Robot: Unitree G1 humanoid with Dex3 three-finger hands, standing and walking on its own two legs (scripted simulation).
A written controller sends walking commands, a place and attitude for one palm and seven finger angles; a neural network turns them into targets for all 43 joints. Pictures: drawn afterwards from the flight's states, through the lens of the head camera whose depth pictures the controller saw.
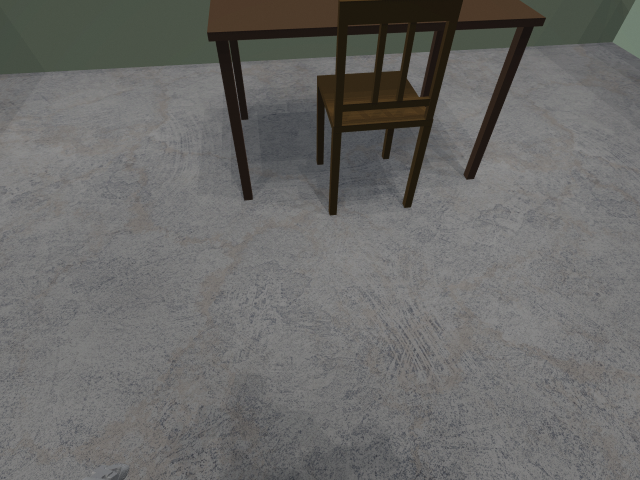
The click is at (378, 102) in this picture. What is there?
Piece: chair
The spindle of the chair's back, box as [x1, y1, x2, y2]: [371, 24, 387, 102]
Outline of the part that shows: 387,24 380,24 379,26 371,94 372,102 377,102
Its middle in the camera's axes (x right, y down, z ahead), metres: +0.19 -0.58 +1.29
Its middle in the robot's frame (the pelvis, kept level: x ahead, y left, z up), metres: +1.36 -0.13 -0.09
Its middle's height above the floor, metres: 0.68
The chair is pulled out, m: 0.00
